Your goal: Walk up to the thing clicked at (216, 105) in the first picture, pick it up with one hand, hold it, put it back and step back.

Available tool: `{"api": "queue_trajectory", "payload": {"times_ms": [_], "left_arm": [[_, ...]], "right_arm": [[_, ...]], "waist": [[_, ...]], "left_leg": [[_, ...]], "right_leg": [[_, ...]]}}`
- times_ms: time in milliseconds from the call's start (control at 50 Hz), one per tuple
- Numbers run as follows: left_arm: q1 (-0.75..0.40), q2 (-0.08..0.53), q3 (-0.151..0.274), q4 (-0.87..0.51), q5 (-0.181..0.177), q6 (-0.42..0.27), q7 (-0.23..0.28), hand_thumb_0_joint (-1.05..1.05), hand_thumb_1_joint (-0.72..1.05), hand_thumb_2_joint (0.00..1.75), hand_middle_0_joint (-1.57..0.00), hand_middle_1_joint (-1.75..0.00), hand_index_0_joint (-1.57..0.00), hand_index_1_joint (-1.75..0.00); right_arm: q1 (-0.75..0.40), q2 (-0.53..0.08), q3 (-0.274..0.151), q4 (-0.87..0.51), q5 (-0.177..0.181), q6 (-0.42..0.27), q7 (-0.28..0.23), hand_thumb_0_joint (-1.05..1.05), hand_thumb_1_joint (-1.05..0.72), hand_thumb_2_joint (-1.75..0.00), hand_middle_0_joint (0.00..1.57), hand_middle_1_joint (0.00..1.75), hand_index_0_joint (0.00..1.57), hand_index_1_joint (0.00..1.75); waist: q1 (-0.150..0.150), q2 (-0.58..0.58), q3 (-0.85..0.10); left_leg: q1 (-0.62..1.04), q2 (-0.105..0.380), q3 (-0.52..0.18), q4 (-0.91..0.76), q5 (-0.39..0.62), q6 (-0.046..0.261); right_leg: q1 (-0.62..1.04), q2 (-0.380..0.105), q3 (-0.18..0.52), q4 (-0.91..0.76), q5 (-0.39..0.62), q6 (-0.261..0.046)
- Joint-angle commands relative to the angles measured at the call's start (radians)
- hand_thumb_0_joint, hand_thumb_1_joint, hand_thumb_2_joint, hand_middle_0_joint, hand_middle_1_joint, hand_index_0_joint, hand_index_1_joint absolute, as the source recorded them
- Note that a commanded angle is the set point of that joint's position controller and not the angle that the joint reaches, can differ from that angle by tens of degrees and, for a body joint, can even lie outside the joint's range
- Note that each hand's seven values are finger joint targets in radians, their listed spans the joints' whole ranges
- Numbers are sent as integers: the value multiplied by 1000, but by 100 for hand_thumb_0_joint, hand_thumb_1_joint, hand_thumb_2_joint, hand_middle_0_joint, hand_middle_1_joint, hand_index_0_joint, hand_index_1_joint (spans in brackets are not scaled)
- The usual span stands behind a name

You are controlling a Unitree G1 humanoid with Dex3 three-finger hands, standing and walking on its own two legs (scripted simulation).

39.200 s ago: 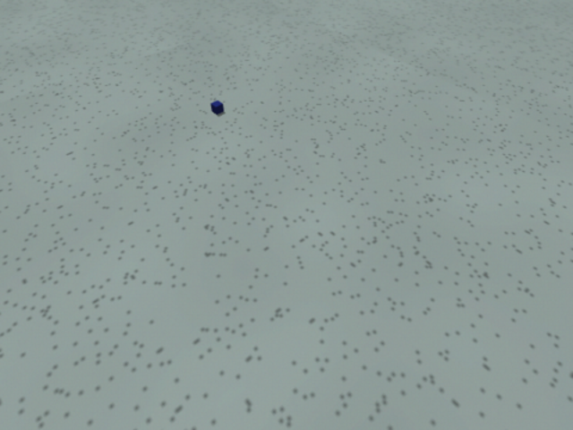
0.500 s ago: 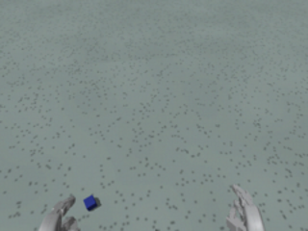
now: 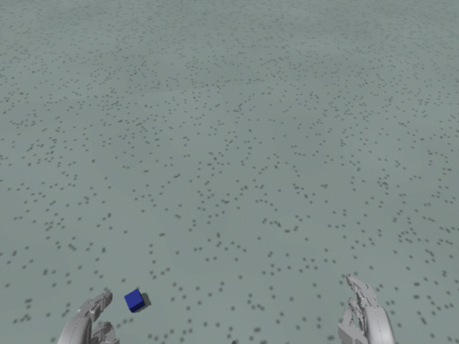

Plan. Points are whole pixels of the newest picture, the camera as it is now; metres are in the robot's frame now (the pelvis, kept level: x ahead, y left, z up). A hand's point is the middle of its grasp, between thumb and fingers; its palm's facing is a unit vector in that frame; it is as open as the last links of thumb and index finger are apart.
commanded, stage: home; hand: left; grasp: from above
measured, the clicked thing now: (135, 300) +0.43 +0.33 -0.69
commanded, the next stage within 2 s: stand in 0.48 s
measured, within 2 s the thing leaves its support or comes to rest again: neither
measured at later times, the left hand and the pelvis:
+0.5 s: hand out of the picture +0.16 +0.18 -0.04, palm faces +0.04 -0.98 -0.20, open 7.4 cm; pelvis +0.00 +0.00 +0.00, yaw +0 degrees
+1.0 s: hand out of the picture +0.05 +0.25 -0.11, palm faces +0.05 -0.94 -0.32, open 7.4 cm; pelvis -0.01 +0.01 +0.05, yaw +0 degrees
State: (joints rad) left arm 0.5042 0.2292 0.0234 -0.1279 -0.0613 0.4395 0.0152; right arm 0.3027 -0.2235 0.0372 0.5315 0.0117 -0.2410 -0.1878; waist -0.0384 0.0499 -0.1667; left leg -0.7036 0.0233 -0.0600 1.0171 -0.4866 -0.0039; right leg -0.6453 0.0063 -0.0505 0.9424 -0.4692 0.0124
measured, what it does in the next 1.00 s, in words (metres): stands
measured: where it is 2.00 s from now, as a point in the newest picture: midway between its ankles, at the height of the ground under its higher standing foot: outside the picture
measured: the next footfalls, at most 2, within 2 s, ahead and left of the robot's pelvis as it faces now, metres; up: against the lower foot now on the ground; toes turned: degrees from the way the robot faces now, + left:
none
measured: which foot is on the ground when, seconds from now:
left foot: down 0.00-1.00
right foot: down 0.00-1.00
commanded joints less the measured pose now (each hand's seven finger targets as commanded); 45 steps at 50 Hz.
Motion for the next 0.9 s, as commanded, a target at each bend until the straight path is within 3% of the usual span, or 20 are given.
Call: {"api": "queue_trajectory", "payload": {"times_ms": [0, 380, 460, 520, 540, 560, 580, 600, 640, 680, 780, 800, 880], "left_arm": [[-25, 113, 65, -201, 9, -49, 14, 0, 90, 90, -20, -30, -20, -30], [1, 108, 69, -186, 10, -46, 17, 0, 90, 90, -20, -30, -20, -30], [-22, 106, 62, -201, 8, -47, 15, 0, 90, 90, -20, -30, -20, -30], [-38, 111, 64, -202, 10, -46, 15, 0, 90, 90, -20, -30, -20, -30], [-23, 106, 66, -196, 10, -45, 16, 0, 90, 90, -20, -30, -20, -30], [-308, 182, 67, 155, 129, -252, 52, 0, 90, 90, -20, -30, -20, -30], [-229, 200, 84, 333, 140, -320, 45, 0, 90, 90, -20, -30, -20, -30], [-223, 209, 78, 369, 129, -354, 37, 0, 90, 90, -20, -30, -20, -30], [-242, 220, 64, 457, 134, -391, 30, 0, 90, 90, -20, -30, -20, -30], [-288, 212, 70, 547, 117, -394, 26, 0, 90, 90, -20, -30, -20, -30], [-322, 194, 66, 752, 108, -426, 31, 0, 90, 90, -20, -30, -20, -30], [-327, 189, 63, 787, 107, -429, 30, 0, 90, 90, -20, -30, -20, -30], [-322, 187, 59, 907, 102, -445, 27, 0, 90, 90, -20, -30, -20, -30]], "right_arm": [[-68, -128, -60, -160, -4, -58, -12, 0, -90, -90, 20, 30, 20, 30], [-65, -122, -62, -162, -5, -52, -10, 0, -90, -90, 20, 30, 20, 30], [-65, -127, -62, -160, -5, -52, -8, 0, -90, -90, 20, 30, 20, 30], [-75, -125, -58, -161, -3, -51, -6, 0, -90, -90, 20, 30, 20, 30], [-74, -120, -59, -164, -3, -51, -8, 0, -90, -90, 20, 30, 20, 30], [-142, -224, -98, 85, -122, 61, 51, 0, -90, -90, 20, 30, 20, 30], [-137, -234, -110, 100, -122, 102, 81, 0, -90, -90, 20, 30, 20, 30], [-145, -243, -114, 76, -130, 122, 97, 0, -90, -90, 20, 30, 20, 30], [-129, -218, -113, 130, -91, 135, 133, 0, -90, -90, 20, 30, 20, 30], [-146, -211, -111, 162, -66, 146, 156, 0, -90, -90, 20, 30, 20, 30], [-171, -215, -118, 256, -68, 170, 169, 0, -90, -90, 20, 30, 20, 30], [-179, -214, -118, 270, -68, 177, 168, 0, -90, -90, 20, 30, 20, 30], [-180, -227, -117, 329, -62, 190, 161, 0, -90, -90, 20, 30, 20, 30]], "waist": [[-6, 7, -68], [-3, -6, -76], [-8, 6, -79], [-1, 12, -33], [0, 1, -60], [74, -60, 166], [67, -112, 67], [51, -117, 65], [61, -63, 25], [66, -82, 48], [76, -25, 84], [72, -21, 116], [72, -5, 126]], "left_leg": [[107, -19, 7, -180, 183, 19], [111, -20, 14, -160, 244, 20], [120, -16, 5, -174, 237, 18], [98, -12, -7, -196, 164, 17], [98, -14, -4, -188, 175, 17], [106, 13, -41, -262, 362, 61], [174, -2, -4, -251, 374, 68], [209, 1, -27, -249, 374, 71], [279, -2, -34, -290, 369, 69], [323, -11, -23, -323, 319, 62], [382, 25, -81, -442, 325, 71], [381, 30, -89, -480, 270, 69], [430, 49, -112, -564, 309, 63]], "right_leg": [[33, 22, -12, -150, 155, -18], [49, 19, -10, -145, 215, -16], [45, 23, -15, -139, 200, -20], [23, 24, -19, -146, 137, -20], [35, 21, -17, -147, 146, -20], [245, -68, 66, -199, 156, -41], [271, -84, 135, -227, 155, -77], [230, -81, 170, -250, 206, -96], [307, -99, 163, -232, 296, -82], [284, -100, 152, -282, 236, -66], [341, -85, 101, -336, 232, -30], [334, -79, 94, -360, 192, -30], [416, -81, 81, -420, 253, -23]]}}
